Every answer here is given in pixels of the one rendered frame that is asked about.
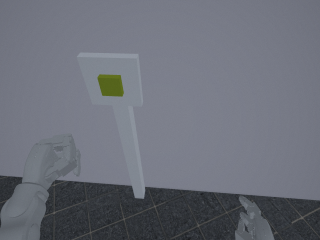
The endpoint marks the left robot hand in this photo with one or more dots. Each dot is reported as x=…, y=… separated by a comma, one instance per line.
x=43, y=166

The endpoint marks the button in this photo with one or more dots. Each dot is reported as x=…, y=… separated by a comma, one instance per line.
x=110, y=85

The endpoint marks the panel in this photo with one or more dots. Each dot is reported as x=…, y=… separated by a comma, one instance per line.
x=128, y=66

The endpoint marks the robot left forearm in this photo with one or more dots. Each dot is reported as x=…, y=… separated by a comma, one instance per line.
x=22, y=214

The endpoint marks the right robot hand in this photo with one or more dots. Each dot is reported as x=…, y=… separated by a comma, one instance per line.
x=257, y=226

